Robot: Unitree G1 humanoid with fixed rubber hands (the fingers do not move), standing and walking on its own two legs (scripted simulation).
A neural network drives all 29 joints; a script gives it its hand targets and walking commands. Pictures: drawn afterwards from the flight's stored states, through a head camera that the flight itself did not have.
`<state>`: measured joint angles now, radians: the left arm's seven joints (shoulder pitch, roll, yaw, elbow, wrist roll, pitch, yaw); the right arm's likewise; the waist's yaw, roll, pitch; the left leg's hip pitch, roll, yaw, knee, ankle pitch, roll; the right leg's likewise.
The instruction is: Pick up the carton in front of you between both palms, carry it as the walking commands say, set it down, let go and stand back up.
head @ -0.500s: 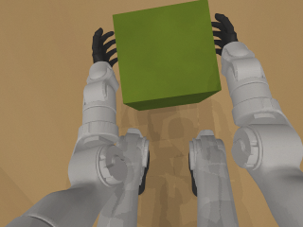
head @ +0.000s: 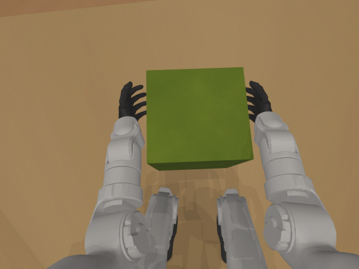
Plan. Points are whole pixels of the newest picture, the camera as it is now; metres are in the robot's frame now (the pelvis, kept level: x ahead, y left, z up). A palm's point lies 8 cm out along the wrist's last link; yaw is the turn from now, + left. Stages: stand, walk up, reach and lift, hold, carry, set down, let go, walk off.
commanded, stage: reach and lift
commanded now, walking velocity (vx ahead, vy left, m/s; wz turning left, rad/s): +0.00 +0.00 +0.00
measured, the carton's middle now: (193, 127) +0.44 +0.01 -0.12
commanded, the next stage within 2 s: hold in 1.88 s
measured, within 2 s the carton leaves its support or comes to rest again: neither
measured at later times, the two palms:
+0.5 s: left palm (97, 100) +0.39 +0.15 +0.13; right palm (295, 104) +0.39 -0.14 +0.11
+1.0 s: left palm (49, 74) +0.36 +0.15 +0.23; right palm (352, 92) +0.35 -0.14 +0.22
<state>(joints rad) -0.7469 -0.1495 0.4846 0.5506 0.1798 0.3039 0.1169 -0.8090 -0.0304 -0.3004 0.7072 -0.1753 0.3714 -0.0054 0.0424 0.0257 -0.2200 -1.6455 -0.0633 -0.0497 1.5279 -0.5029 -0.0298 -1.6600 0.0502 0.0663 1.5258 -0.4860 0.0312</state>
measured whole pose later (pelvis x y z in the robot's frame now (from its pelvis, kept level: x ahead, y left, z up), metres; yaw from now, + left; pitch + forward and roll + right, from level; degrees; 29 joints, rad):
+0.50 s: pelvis +0.05 +0.00 +0.14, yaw -1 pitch +19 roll +0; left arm -0.41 -0.19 0.38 0.51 0.22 0.29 0.07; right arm -0.40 0.08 -0.26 0.56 -0.17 0.36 -0.03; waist 0.04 0.01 -0.20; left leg -0.90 -0.04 -0.06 0.97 -0.40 -0.01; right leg -0.91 0.04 0.08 0.96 -0.38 0.02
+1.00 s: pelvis +0.06 +0.00 +0.20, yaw -1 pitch -4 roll +0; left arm -0.38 -0.19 0.37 0.46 0.34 0.55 0.01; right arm -0.33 0.17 -0.31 0.44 -0.30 0.62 0.00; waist 0.00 0.00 -0.01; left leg -0.20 -0.02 -0.07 0.51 -0.24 0.00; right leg -0.21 0.02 0.08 0.49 -0.21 0.01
